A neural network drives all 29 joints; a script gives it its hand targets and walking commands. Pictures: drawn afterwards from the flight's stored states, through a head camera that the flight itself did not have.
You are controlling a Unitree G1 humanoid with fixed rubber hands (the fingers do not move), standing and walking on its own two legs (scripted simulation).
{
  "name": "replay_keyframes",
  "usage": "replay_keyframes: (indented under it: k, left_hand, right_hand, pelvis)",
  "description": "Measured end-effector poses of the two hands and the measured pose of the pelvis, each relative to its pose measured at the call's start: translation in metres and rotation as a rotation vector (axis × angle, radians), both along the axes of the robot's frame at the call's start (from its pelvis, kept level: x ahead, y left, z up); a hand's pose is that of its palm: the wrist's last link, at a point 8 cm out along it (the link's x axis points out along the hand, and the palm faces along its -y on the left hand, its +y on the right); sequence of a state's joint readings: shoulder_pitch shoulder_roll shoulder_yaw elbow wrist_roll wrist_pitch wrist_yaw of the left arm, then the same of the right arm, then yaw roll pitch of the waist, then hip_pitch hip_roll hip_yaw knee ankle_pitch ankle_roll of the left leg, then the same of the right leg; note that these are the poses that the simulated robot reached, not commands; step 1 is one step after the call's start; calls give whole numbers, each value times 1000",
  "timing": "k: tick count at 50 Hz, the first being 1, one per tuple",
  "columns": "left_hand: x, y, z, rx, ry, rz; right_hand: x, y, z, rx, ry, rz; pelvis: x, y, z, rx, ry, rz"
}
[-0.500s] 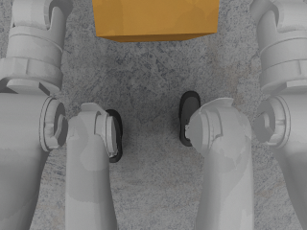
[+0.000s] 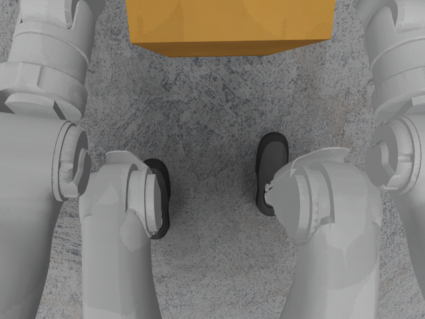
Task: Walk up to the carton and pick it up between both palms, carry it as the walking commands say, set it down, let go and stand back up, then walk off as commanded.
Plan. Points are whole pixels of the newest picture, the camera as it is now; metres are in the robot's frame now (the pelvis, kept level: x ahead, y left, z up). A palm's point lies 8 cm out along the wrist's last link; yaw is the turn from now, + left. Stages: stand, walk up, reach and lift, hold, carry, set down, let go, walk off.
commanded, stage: reach and lift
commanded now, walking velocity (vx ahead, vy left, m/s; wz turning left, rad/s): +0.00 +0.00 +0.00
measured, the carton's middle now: out of the picture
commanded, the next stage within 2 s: none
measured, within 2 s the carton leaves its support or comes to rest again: leaves its support in 1.40 s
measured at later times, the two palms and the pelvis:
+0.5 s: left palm out of the picture +0.58 +0.11 -0.16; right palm out of the picture +0.56 -0.19 -0.17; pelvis +0.00 +0.00 +0.01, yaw +0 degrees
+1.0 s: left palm out of the picture +0.58 +0.11 -0.16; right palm out of the picture +0.56 -0.19 -0.17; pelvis +0.00 +0.00 -0.01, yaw +2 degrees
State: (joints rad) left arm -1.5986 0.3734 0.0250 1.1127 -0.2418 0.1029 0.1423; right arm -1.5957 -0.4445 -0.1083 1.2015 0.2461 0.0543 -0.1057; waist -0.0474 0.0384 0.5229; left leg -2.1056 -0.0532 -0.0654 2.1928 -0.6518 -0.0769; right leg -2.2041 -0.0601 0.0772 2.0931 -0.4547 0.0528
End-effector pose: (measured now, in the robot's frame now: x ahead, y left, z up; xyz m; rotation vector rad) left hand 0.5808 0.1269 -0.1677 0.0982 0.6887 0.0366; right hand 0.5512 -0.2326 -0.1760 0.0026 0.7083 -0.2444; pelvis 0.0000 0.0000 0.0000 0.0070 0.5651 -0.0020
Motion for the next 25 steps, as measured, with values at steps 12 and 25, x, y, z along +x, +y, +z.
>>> replay_keyframes:
  k: [12, 25]
  left_hand:
    - [-3, -9, 2, -13, 1, -15]
    - [-2, -18, 5, -12, -3, -23]
  right_hand:
    - [4, 13, 7, 15, -6, 23]
    - [5, 39, 2, 33, -3, 71]
  pelvis:
    - [1, 1, 5, 0, 1, 0]
    - [-1, 1, 7, 0, 6, 5]
